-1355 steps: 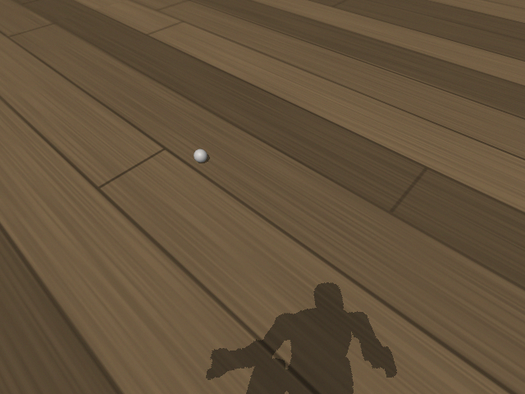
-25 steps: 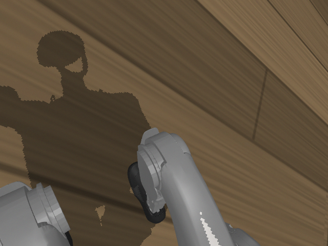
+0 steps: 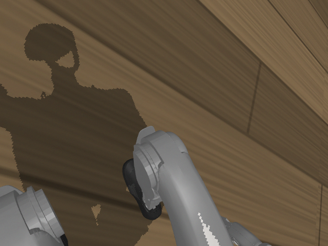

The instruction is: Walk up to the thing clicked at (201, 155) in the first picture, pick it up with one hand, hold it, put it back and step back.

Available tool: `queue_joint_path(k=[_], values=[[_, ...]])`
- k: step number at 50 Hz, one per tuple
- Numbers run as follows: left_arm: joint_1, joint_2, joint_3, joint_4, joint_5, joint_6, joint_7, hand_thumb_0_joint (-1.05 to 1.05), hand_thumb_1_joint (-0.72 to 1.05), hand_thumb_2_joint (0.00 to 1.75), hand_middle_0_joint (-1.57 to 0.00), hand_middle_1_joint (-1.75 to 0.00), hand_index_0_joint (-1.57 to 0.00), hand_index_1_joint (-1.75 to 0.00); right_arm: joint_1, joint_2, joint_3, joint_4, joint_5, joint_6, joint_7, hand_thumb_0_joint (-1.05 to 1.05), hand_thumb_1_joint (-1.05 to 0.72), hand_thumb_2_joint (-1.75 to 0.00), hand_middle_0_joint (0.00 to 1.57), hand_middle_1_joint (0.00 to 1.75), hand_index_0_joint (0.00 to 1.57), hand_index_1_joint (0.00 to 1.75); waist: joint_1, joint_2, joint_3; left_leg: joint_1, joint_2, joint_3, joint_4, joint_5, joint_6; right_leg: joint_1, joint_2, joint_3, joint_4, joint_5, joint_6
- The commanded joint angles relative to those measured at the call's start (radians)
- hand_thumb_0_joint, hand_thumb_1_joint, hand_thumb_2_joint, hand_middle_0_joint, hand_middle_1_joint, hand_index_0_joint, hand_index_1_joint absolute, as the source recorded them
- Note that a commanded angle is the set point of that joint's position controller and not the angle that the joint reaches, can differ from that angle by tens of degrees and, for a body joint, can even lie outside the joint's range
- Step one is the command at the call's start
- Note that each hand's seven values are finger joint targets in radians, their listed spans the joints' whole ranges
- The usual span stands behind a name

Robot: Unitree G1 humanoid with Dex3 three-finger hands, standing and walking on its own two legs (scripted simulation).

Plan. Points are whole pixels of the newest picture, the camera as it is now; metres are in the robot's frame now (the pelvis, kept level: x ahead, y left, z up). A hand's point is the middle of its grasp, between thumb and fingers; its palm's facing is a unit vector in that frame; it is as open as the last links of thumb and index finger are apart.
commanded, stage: close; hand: left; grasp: from above
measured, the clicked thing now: out of the picture +0.49 +0.31 -0.27
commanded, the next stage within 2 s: settle in 1.08 s
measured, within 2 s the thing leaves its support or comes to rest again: leaves its support in 1.50 s
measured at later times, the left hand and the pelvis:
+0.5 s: hand out of the picture +0.46 +0.31 -0.25, palm faces -0.45 -0.15 -0.88, open 9.9 cm; pelvis +0.00 +0.00 +0.00, yaw +0 degrees
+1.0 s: hand out of the picture +0.47 +0.31 -0.25, palm faces -0.45 -0.15 -0.88, open 9.7 cm; pelvis +0.00 +0.00 +0.01, yaw +0 degrees
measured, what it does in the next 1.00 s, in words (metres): stands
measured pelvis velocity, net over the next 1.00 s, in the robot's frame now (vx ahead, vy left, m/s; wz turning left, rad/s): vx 0.00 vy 0.00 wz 0.00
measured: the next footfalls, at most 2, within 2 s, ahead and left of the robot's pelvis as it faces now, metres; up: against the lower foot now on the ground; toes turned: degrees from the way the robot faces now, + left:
none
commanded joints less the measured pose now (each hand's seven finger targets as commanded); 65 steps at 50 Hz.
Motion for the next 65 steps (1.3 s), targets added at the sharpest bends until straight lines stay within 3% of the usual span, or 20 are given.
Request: queue_joint_path(k=[1, 4, 6, 8, 11, 14, 18, 22, 30, 36, 39, 40, 41, 44, 45, 50, 55, 59, 61, 65], values=[[-0.252, 0.185, -0.021, -0.125, -0.018, -0.007, 0.016, 0.00, -0.05, 0.73, -0.34, -0.99, -0.39, -0.93, 0.220, -0.326, -0.091, 0.026, 0.009, 0.011, -0.004, 0.00, -0.90, -0.90, 0.20, 0.30, 0.20, 0.30, -0.066, 0.558, -0.661, 0.519, 0.039, 0.106, -0.269, 0.277, 0.015, 0.396, 0.020, -0.161, -0.165, 0.269, -0.094], [-0.229, 0.212, -0.014, -0.131, -0.025, -0.011, 0.011, 0.00, -0.03, 0.73, -0.36, -0.98, -0.41, -0.92, 0.222, -0.331, -0.092, 0.027, 0.013, 0.023, -0.011, 0.00, -0.90, -0.90, 0.20, 0.30, 0.20, 0.30, -0.045, 0.569, -0.690, 0.528, 0.039, 0.106, -0.282, 0.294, 0.013, 0.432, 0.023, -0.157, -0.171, 0.279, -0.096], [-0.220, 0.195, -0.024, -0.141, -0.024, -0.014, 0.011, 0.00, 0.00, 0.71, -0.37, -0.98, -0.43, -0.92, 0.217, -0.330, -0.097, 0.025, 0.015, 0.029, -0.016, 0.00, -0.90, -0.90, 0.20, 0.30, 0.20, 0.30, -0.037, 0.574, -0.702, 0.539, 0.040, 0.104, -0.284, 0.296, 0.010, 0.413, 0.025, -0.162, -0.171, 0.279, -0.100], [-0.238, 0.155, -0.049, -0.128, -0.027, -0.018, 0.003, 0.00, 0.01, 0.71, -0.38, -0.98, -0.44, -0.91, 0.221, -0.322, -0.088, 0.029, 0.010, 0.027, -0.010, 0.00, -0.90, -0.90, 0.20, 0.30, 0.20, 0.30, -0.062, 0.564, -0.642, 0.518, 0.041, 0.101, -0.279, 0.272, 0.010, 0.376, 0.023, -0.169, -0.166, 0.263, -0.099], [-0.240, 0.197, -0.025, -0.170, -0.029, -0.025, 0.012, 0.00, 0.05, 0.71, -0.42, -0.95, -0.47, -0.89, 0.220, -0.329, -0.089, 0.023, 0.019, 0.032, -0.017, 0.00, -0.90, -0.90, 0.20, 0.30, 0.20, 0.30, -0.040, 0.574, -0.682, 0.539, 0.040, 0.096, -0.289, 0.295, 0.007, 0.392, 0.021, -0.168, -0.171, 0.275, -0.101], [-0.225, 0.169, -0.042, -0.113, -0.012, -0.033, 0.021, 0.00, 0.08, 0.69, -0.44, -0.93, -0.49, -0.87, 0.219, -0.333, -0.087, 0.024, 0.012, 0.031, -0.012, 0.00, -0.90, -0.90, 0.20, 0.30, 0.20, 0.30, -0.063, 0.563, -0.635, 0.535, 0.044, 0.088, -0.289, 0.303, 0.005, 0.371, 0.024, -0.174, -0.163, 0.277, -0.100], [-0.222, 0.193, -0.034, -0.100, -0.006, -0.033, 0.041, 0.00, 0.12, 0.67, -0.47, -0.92, -0.52, -0.86, 0.204, -0.339, -0.092, 0.019, 0.010, 0.029, -0.017, 0.00, -0.90, -0.90, 0.20, 0.30, 0.20, 0.30, -0.046, 0.557, -0.630, 0.506, 0.040, 0.096, -0.306, 0.239, 0.010, 0.379, 0.026, -0.166, -0.174, 0.243, -0.099], [-0.263, 0.215, -0.024, -0.136, 0.000, -0.030, 0.055, 0.00, 0.19, 0.66, -0.52, -0.91, -0.58, -0.84, 0.201, -0.340, -0.091, 0.016, 0.010, 0.021, -0.017, 0.00, -0.90, -0.90, 0.20, 0.30, 0.20, 0.30, -0.050, 0.566, -0.660, 0.526, 0.042, 0.096, -0.302, 0.248, 0.010, 0.382, 0.024, -0.165, -0.177, 0.252, -0.096], [-0.263, 0.203, -0.035, -0.082, -0.006, -0.006, 0.067, 0.00, 0.30, 0.64, -0.61, -0.88, -0.67, -0.82, 0.204, -0.342, -0.091, 0.016, 0.011, 0.011, -0.020, 0.00, -0.90, -0.90, 0.20, 0.30, 0.20, 0.30, -0.069, 0.557, -0.633, 0.510, 0.045, 0.095, -0.306, 0.222, 0.011, 0.386, 0.023, -0.161, -0.187, 0.242, -0.096], [-0.248, 0.195, -0.041, -0.081, -0.013, 0.002, 0.052, 0.00, 0.36, 0.64, -0.66, -0.86, -0.71, -0.81, 0.205, -0.345, -0.090, 0.012, 0.014, 0.006, -0.018, 0.00, -0.90, -0.90, 0.20, 0.30, 0.20, 0.30, -0.073, 0.549, -0.616, 0.511, 0.045, 0.097, -0.303, 0.233, 0.012, 0.380, 0.022, -0.161, -0.185, 0.246, -0.094], [-0.251, 0.201, -0.037, -0.092, -0.022, 0.001, 0.046, 0.00, 0.41, 0.64, -0.69, -0.86, -0.75, -0.80, 0.194, -0.337, -0.078, 0.009, 0.017, 0.003, -0.017, 0.00, -0.90, -0.90, 0.20, 0.30, 0.20, 0.30, -0.060, 0.529, -0.613, 0.500, 0.043, 0.094, -0.296, 0.230, 0.013, 0.371, 0.015, -0.159, -0.181, 0.239, -0.093], [-0.244, 0.214, -0.034, -0.093, -0.023, 0.001, 0.043, 0.00, 0.42, 0.64, -0.71, -0.84, -0.76, -0.79, 0.210, -0.339, -0.079, 0.012, 0.015, 0.006, -0.017, 0.00, -0.90, -0.90, 0.20, 0.30, 0.20, 0.30, -0.071, 0.535, -0.625, 0.505, 0.045, 0.100, -0.298, 0.244, 0.016, 0.408, 0.021, -0.157, -0.194, 0.255, -0.091], [-0.271, 0.236, -0.019, -0.123, -0.023, -0.003, 0.045, 0.00, 0.43, 0.66, -0.73, -0.84, -0.78, -0.79, 0.210, -0.349, -0.085, 0.009, 0.020, 0.009, -0.020, 0.00, -0.90, -0.90, 0.20, 0.30, 0.20, 0.30, -0.060, 0.549, -0.657, 0.518, 0.045, 0.095, -0.300, 0.257, 0.013, 0.399, 0.019, -0.158, -0.188, 0.259, -0.095], [-0.251, 0.222, -0.023, -0.113, -0.024, -0.004, 0.040, 0.00, 0.48, 0.66, -0.76, -0.84, -0.81, -0.79, 0.217, -0.349, -0.081, 0.012, 0.015, 0.014, -0.020, 0.00, -0.90, -0.90, 0.20, 0.30, 0.20, 0.30, -0.070, 0.560, -0.662, 0.544, 0.049, 0.088, -0.301, 0.297, 0.007, 0.404, 0.017, -0.163, -0.185, 0.284, -0.096], [-0.252, 0.201, -0.033, -0.089, -0.022, -0.004, 0.036, 0.00, 0.48, 0.64, -0.75, -0.85, -0.81, -0.79, 0.211, -0.354, -0.083, 0.013, 0.017, 0.010, -0.019, 0.00, -0.90, -0.90, 0.20, 0.30, 0.20, 0.30, -0.072, 0.561, -0.623, 0.537, 0.048, 0.086, -0.296, 0.282, 0.003, 0.366, 0.013, -0.165, -0.173, 0.268, -0.101], [-0.246, 0.220, -0.038, -0.079, -0.022, -0.007, 0.026, 0.00, 0.55, 0.67, -0.81, -0.85, -0.86, -0.79, 0.205, -0.343, -0.072, 0.005, 0.015, 0.015, -0.025, 0.00, -0.90, -0.90, 0.20, 0.30, 0.20, 0.30, -0.069, 0.530, -0.606, 0.490, 0.042, 0.104, -0.292, 0.236, 0.015, 0.402, 0.019, -0.159, -0.194, 0.240, -0.098], [-0.260, 0.254, -0.022, -0.116, -0.027, -0.012, 0.023, 0.00, 0.61, 0.70, -0.86, -0.84, -0.91, -0.79, 0.215, -0.357, -0.080, -0.002, 0.017, 0.020, -0.035, 0.00, -0.90, -0.90, 0.20, 0.30, 0.20, 0.30, -0.065, 0.540, -0.645, 0.507, 0.043, 0.103, -0.296, 0.248, 0.014, 0.421, 0.020, -0.158, -0.205, 0.246, -0.099], [-0.255, 0.223, -0.042, -0.103, -0.025, -0.016, 0.018, 0.00, 0.67, 0.70, -0.91, -0.83, -0.96, -0.79, 0.217, -0.355, -0.075, -0.004, 0.013, 0.024, -0.036, 0.00, -0.90, -0.90, 0.20, 0.30, 0.20, 0.30, -0.079, 0.525, -0.616, 0.492, 0.044, 0.102, -0.289, 0.243, 0.015, 0.409, 0.020, -0.162, -0.201, 0.243, -0.097], [-0.257, 0.244, -0.034, -0.125, -0.020, -0.017, 0.015, 0.00, 0.57, 0.70, -0.89, -0.82, -0.94, -0.77, 0.219, -0.358, -0.072, -0.006, 0.016, 0.026, -0.038, 0.00, -0.91, -0.90, 0.20, 0.30, 0.20, 0.30, -0.075, 0.522, -0.613, 0.487, 0.044, 0.103, -0.288, 0.243, 0.016, 0.408, 0.016, -0.160, -0.206, 0.245, -0.095], [-0.275, 0.260, -0.015, -0.170, -0.020, -0.008, 0.007, 0.00, 0.56, 0.71, -0.90, -0.81, -0.94, -0.77, 0.232, -0.361, -0.083, 0.002, 0.018, 0.032, -0.042, 0.00, -0.92, -0.91, 0.20, 0.30, 0.20, 0.30, -0.063, 0.583, -0.653, 0.543, 0.049, 0.095, -0.301, 0.277, 0.004, 0.398, 0.010, -0.161, -0.199, 0.264, -0.103]])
